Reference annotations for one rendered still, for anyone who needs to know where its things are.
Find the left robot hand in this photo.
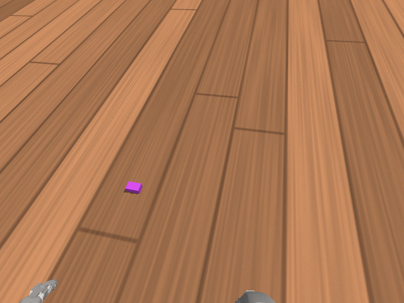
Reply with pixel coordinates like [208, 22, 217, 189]
[19, 279, 57, 303]

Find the small box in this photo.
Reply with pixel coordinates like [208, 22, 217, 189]
[125, 181, 143, 194]

